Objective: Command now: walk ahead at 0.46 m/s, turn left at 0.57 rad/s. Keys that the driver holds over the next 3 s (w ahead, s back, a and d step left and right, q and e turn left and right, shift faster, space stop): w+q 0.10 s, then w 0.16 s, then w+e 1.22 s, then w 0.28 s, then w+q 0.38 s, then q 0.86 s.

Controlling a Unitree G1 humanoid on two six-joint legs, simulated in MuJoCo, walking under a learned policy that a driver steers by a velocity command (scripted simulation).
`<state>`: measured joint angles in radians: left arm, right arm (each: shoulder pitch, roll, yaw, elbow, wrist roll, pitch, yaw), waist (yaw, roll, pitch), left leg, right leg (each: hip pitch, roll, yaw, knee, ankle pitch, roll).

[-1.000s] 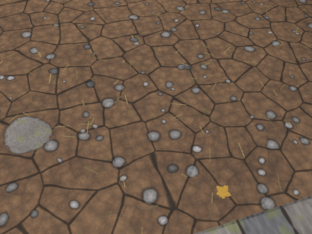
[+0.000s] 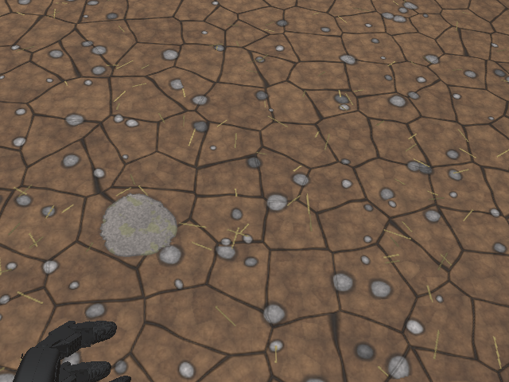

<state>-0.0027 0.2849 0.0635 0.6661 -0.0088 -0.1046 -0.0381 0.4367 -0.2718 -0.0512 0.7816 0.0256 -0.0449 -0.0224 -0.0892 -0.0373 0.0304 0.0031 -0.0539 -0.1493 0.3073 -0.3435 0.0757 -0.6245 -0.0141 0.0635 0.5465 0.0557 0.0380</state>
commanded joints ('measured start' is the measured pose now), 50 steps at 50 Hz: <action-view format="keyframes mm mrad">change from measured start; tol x32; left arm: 1 -151 82 17 -108 -6 -31 -11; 7 374 280 78 11 27 -26 10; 29 450 6 -23 42 -15 13 33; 50 3 76 9 -106 -13 70 -33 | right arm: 1 28 -185 -55 -42 7 2 -13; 23 -384 -93 1 -222 -11 -53 51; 29 2 -314 -80 -159 -52 -41 27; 50 -114 -233 -82 -33 -1 -25 6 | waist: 1 6 152 51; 5 169 188 -155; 7 119 -315 -482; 16 79 -42 -10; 27 19 -27 -91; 29 -2 382 -348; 50 47 111 31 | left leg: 1 -45 242 -196 -34 333 108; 5 -103 157 -159 315 695 35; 7 -635 -52 -51 936 -257 -57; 8 -735 25 -74 1036 -204 -63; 27 -105 95 115 178 254 -38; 30 265 468 -557 -13 -162 160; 50 80 348 333 -20 770 41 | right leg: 1 40 28 -11 -62 -5 -17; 5 512 12 -27 -91 -79 -113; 7 1120 -418 712 -167 -369 -351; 12 549 -228 278 -318 -206 -255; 25 432 -192 161 -286 -161 -198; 31 -191 -26 62 722 -530 -54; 50 34 -17 -139 97 -196 -121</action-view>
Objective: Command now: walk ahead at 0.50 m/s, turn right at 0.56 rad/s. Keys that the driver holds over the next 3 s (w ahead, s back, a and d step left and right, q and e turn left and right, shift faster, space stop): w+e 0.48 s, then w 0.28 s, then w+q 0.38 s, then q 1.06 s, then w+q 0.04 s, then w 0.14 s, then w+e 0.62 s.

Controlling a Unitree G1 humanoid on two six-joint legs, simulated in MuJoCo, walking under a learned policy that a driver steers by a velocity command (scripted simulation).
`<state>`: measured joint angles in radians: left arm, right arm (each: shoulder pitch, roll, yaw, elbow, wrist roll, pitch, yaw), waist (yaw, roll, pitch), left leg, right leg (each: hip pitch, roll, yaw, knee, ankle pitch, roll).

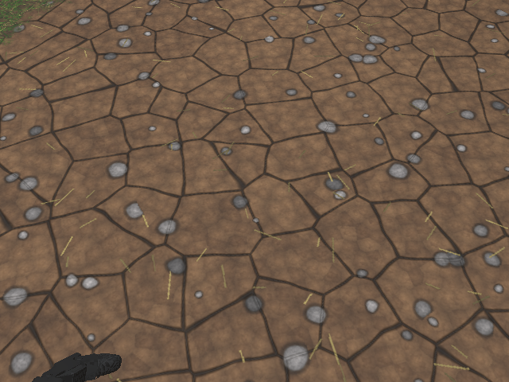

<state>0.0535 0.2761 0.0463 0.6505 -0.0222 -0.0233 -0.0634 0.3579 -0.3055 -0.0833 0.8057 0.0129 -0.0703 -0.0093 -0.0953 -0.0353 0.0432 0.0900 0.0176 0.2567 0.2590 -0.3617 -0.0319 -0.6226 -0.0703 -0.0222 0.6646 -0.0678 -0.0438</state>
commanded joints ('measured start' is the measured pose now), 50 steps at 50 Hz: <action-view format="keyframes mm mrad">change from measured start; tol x32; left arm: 1 1 109 40 -84 2 -7 -6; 29 458 28 12 15 -13 -27 76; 50 14 117 32 -46 6 -88 34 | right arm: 1 -38 -216 -54 -58 16 9 -11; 22 -408 -76 16 -237 -5 -50 31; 29 36 -257 -52 -123 -38 -58 35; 50 27 -161 -16 -36 18 10 2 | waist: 1 90 129 -28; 5 162 -197 -433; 27 53 -75 -137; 29 71 405 -360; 50 100 136 -46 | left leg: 1 2 272 -57 130 963 138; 3 -191 209 -15 551 932 78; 5 -809 -61 -274 1137 -274 -5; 19 -625 11 -301 365 435 -47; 27 -268 21 -327 189 323 79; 29 234 366 -988 81 26 303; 50 -219 183 -497 59 371 179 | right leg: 1 119 80 -84 -21 -125 -62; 3 575 139 -57 -106 -65 -133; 5 1046 -272 887 -309 -277 -408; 13 425 -78 344 -433 180 -260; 25 499 -76 441 -268 -3 -146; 31 -143 93 224 630 -402 16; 50 332 57 62 -219 16 26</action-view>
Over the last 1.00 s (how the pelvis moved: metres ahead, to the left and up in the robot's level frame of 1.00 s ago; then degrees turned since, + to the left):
0.54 0.03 -0.01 -12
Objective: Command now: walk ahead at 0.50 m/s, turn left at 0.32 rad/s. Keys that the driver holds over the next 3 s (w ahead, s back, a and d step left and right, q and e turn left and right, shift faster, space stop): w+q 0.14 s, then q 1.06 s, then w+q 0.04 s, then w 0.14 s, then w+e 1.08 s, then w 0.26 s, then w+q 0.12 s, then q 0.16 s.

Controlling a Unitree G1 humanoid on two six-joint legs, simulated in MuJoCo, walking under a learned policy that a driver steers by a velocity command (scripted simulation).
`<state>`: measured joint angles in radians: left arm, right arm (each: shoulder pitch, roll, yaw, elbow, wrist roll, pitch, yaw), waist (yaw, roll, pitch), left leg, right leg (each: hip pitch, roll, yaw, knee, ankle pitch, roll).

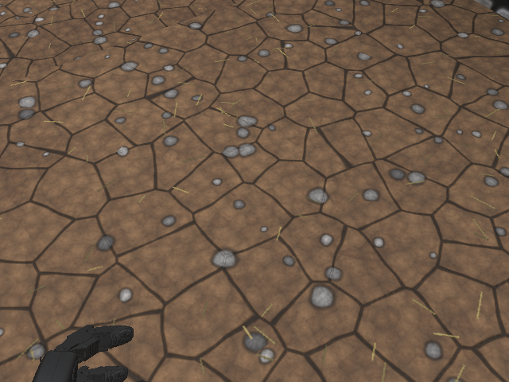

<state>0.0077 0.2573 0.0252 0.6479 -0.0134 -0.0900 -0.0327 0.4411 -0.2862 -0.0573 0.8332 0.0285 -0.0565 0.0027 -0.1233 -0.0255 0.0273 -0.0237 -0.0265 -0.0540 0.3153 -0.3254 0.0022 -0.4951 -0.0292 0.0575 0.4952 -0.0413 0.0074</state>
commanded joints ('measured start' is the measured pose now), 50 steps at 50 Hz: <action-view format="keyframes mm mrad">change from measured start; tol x32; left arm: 1 167 174 73 -15 5 -22 13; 50 81 180 75 20 50 67 54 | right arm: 1 -56 -151 -32 -67 -4 -4 -10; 50 -220 -228 -93 -302 -17 92 -26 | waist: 1 180 112 -98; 3 205 -273 -361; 12 96 -67 -11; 26 132 342 -360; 50 86 -133 -66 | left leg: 1 -152 173 -150 137 384 115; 3 -635 -6 -3 742 -240 21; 5 -779 72 -76 920 -160 18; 24 -193 -7 114 156 347 104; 26 241 426 -582 144 914 423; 30 -119 249 -322 20 369 253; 45 -264 131 -433 73 141 174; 50 -594 -57 -110 801 -188 -30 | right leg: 1 377 -3 -11 -59 -24 -54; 4 813 -377 621 -185 -421 -253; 12 345 -236 -9 -282 413 -205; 23 447 -225 -206 33 507 -115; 24 399 -162 -234 215 444 -73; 26 -120 93 -114 815 -703 59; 27 -144 47 34 860 -629 46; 50 296 -307 316 -191 63 -222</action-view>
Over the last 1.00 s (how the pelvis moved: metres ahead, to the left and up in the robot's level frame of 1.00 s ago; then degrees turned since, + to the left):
0.54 -0.11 0.01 -19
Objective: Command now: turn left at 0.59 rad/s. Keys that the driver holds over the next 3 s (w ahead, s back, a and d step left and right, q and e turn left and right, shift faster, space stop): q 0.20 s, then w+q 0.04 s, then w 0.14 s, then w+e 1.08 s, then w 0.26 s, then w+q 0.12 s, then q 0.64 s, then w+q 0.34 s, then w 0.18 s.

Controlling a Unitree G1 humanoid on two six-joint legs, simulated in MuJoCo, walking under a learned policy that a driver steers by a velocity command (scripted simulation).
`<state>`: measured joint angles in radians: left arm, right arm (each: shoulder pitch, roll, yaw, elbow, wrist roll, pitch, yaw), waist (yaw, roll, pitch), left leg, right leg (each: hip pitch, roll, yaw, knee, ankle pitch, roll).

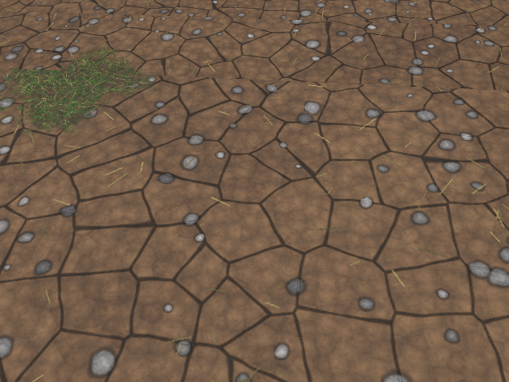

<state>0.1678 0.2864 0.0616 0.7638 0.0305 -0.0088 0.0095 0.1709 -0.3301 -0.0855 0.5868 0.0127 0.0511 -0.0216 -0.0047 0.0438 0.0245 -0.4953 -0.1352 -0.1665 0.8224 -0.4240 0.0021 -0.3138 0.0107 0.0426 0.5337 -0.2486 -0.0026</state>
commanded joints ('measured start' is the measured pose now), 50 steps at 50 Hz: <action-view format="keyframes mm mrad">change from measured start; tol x32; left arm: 1 -102 131 32 -106 -8 -12 17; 50 38 129 32 -149 -32 -60 -31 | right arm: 1 76 -155 -61 -28 0 -4 -6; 50 106 -99 14 31 -19 -181 16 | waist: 1 -38 -171 -60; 16 -4 -196 -61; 19 -78 260 -98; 37 -88 16 124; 45 149 -168 -448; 50 -9 -64 -55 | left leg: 1 -125 59 20 348 -44 -52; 17 464 99 250 -406 133 51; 19 715 493 -398 -546 -8 256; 22 552 452 -283 -651 -138 262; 36 538 388 252 -718 486 151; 42 561 368 346 -148 1297 71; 43 306 334 331 132 1007 36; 44 -152 114 243 531 -92 -33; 50 -129 245 59 357 104 -13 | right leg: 1 133 -291 247 -211 269 -177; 10 267 -299 40 -199 401 -214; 16 76 -293 13 -216 -121 -170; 21 -593 -109 -16 578 -267 0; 39 -347 -8 -124 51 194 -68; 42 80 97 -167 26 141 -156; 44 776 -307 618 -41 -85 -424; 50 178 -175 364 -317 175 -321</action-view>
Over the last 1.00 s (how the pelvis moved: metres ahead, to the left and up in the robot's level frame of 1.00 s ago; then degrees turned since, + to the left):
0.29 -0.01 0.00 35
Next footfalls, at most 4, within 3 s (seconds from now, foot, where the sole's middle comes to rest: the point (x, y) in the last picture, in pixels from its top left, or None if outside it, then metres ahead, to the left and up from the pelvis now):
0.36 left None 0.00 0.14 -0.77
0.86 right None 0.39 -0.02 -0.77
1.32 left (217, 307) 0.68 0.17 -0.77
1.82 right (336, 254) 0.84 -0.18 -0.77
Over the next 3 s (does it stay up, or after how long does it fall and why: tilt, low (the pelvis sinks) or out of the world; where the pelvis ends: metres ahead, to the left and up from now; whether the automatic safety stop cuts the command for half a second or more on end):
stays up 1.13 -0.09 0.00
